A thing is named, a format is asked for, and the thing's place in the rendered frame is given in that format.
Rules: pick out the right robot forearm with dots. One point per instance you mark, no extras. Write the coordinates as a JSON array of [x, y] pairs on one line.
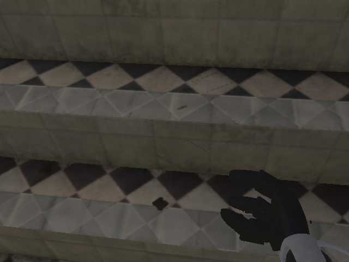
[[302, 248]]

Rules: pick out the right robot hand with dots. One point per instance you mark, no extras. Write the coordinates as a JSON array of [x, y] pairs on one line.
[[274, 222]]

